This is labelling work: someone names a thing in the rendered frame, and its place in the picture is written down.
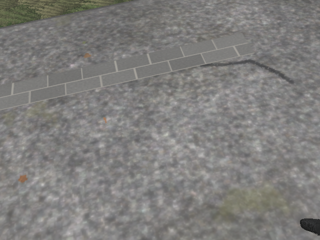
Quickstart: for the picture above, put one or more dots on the right robot hand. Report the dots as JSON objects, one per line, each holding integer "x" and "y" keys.
{"x": 311, "y": 225}

